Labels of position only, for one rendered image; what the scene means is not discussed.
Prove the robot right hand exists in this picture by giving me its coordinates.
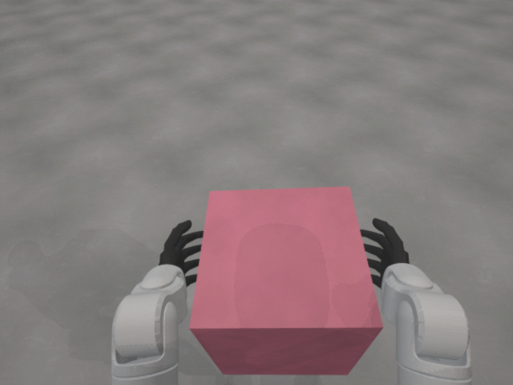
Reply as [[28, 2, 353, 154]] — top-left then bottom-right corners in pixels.
[[360, 218, 410, 289]]

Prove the robot left hand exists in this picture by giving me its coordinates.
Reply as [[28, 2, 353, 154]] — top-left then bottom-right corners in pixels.
[[159, 220, 204, 287]]

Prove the carton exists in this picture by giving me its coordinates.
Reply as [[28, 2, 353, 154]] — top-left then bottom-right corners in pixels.
[[189, 186, 383, 375]]

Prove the right robot forearm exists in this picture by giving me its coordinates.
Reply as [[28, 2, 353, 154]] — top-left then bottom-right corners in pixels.
[[381, 263, 472, 385]]

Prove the left robot forearm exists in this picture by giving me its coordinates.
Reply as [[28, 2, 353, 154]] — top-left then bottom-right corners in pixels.
[[111, 265, 188, 385]]

